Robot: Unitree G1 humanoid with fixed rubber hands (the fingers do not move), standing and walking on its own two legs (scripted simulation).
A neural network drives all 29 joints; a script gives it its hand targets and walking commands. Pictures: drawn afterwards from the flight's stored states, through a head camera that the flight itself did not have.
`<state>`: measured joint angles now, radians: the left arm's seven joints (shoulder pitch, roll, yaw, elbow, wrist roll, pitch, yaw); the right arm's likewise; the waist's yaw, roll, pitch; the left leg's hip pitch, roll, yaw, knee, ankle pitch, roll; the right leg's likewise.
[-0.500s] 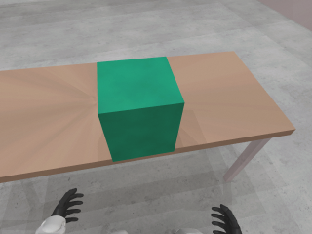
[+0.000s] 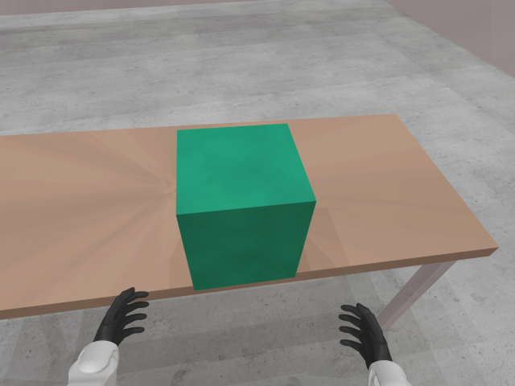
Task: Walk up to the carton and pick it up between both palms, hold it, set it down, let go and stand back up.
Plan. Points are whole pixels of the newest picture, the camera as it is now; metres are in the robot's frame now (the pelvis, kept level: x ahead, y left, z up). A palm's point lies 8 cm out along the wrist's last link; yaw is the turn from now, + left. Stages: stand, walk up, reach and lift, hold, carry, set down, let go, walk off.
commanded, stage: reach and lift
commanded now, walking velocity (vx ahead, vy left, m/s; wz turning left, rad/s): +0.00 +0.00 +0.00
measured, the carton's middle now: (239, 208) +0.44 +0.04 -0.01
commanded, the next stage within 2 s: none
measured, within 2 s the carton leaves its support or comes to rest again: neither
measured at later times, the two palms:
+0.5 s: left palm (104, 319) +0.23 +0.25 -0.05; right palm (368, 316) +0.24 -0.18 -0.05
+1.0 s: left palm (107, 271) +0.29 +0.25 +0.00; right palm (360, 264) +0.31 -0.17 -0.01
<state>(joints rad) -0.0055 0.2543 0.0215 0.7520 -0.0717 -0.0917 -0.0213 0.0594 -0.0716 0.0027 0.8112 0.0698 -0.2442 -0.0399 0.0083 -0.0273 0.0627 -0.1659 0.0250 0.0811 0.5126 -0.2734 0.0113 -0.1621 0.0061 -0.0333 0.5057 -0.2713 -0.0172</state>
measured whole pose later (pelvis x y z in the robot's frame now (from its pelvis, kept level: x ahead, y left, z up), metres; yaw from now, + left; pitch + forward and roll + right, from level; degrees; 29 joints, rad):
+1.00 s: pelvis +0.01 +0.00 +0.00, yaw +1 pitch +2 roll -1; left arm -0.22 0.26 0.03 0.79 -0.21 -0.32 -0.03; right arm -0.26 -0.17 0.12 0.91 0.32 -0.42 -0.05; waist 0.03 -0.01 -0.03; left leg -0.32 0.02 0.04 0.59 -0.31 0.01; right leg -0.29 0.02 -0.04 0.54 -0.29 -0.01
